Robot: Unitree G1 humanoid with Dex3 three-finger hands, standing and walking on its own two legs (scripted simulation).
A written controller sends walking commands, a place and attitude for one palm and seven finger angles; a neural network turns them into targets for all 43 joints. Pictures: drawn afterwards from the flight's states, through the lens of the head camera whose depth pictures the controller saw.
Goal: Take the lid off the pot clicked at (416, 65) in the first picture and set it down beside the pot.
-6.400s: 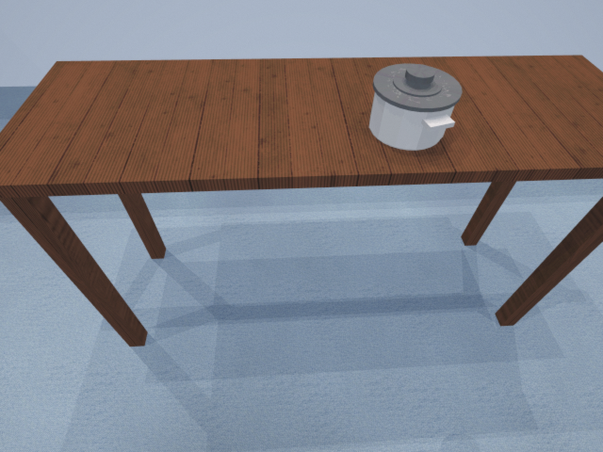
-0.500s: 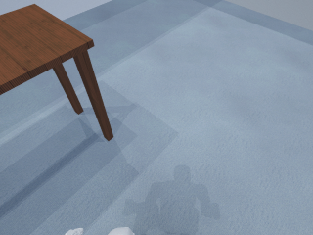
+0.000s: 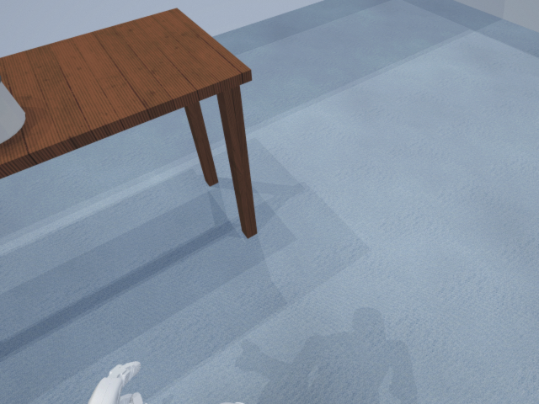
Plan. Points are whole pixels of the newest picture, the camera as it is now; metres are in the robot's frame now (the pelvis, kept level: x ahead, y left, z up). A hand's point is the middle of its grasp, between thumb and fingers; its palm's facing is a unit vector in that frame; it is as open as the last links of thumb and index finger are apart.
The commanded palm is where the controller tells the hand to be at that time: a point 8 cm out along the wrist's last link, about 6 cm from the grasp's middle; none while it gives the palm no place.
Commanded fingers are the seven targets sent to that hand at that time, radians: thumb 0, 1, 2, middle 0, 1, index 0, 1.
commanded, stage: turn to face it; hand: left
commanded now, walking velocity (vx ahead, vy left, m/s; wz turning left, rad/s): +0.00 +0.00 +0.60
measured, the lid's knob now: out of the picture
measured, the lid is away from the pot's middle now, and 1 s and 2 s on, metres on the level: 0.00 0.00 0.00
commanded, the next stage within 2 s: take the last steps up to it in 0.86 s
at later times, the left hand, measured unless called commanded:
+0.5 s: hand out of the picture -0.03 +0.26 -0.17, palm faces +0.35 -0.89 -0.28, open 7.4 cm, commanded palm none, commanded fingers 0.00 0.90 0.90 -0.20 -0.30 -0.20 -0.30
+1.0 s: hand out of the picture -0.02 +0.21 -0.14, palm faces +0.52 -0.81 -0.28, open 7.4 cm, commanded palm none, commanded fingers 0.00 0.90 0.90 -0.20 -0.30 -0.20 -0.30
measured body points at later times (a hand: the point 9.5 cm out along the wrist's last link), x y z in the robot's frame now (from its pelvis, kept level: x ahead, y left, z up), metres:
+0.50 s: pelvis -0.01 +0.03 +0.00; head +0.04 +0.07 +0.45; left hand -0.05 +0.31 -0.15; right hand +0.19 -0.18 -0.12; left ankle -0.03 +0.13 -0.73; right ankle +0.01 -0.12 -0.66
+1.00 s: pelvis +0.01 +0.00 +0.01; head +0.05 +0.00 +0.46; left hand -0.05 +0.25 -0.12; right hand +0.20 -0.18 -0.15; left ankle -0.08 +0.11 -0.66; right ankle +0.07 -0.08 -0.73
